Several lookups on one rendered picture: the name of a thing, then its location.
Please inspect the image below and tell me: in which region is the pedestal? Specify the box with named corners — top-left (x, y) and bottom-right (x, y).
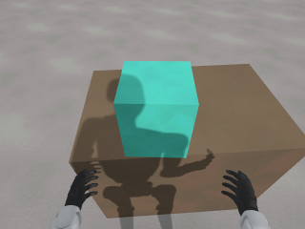
top-left (69, 64), bottom-right (305, 219)

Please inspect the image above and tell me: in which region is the robot left forearm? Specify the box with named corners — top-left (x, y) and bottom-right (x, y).
top-left (50, 205), bottom-right (82, 229)

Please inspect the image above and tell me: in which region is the robot right hand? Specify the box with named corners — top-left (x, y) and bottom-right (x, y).
top-left (221, 170), bottom-right (259, 216)

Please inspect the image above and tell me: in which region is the robot left hand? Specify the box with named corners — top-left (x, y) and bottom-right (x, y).
top-left (65, 169), bottom-right (98, 211)

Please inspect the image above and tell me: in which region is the carton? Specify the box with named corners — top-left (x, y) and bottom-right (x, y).
top-left (113, 61), bottom-right (199, 158)

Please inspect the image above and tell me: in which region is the robot right forearm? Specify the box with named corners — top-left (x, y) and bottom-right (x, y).
top-left (239, 210), bottom-right (271, 229)

